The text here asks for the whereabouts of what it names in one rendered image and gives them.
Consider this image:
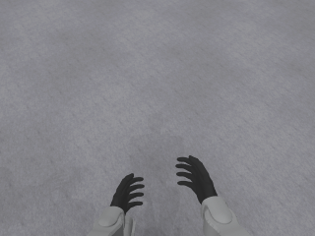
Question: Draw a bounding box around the left robot forearm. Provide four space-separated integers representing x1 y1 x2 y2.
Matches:
87 206 125 236

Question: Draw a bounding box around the robot left hand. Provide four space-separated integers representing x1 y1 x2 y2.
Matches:
110 173 145 215

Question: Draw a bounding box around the right robot forearm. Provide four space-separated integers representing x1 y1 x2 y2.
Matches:
200 196 251 236

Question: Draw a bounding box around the robot right hand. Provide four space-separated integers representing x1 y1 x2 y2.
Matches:
175 155 218 204

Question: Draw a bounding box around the robot left thigh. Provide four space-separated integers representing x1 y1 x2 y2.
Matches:
123 215 137 236

